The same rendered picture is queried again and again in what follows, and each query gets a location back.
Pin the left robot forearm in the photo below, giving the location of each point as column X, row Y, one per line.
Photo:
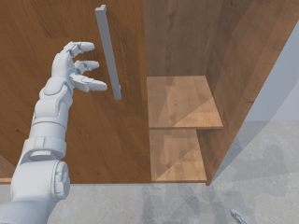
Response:
column 46, row 140

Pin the wardrobe door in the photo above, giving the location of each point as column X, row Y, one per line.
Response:
column 7, row 170
column 107, row 140

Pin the left robot upper arm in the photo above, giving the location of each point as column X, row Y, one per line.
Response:
column 36, row 189

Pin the robot left hand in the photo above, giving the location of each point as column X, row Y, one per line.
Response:
column 63, row 66

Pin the handle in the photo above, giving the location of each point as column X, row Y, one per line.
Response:
column 101, row 17

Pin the robot right hand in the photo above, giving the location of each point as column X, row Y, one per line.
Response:
column 239, row 218

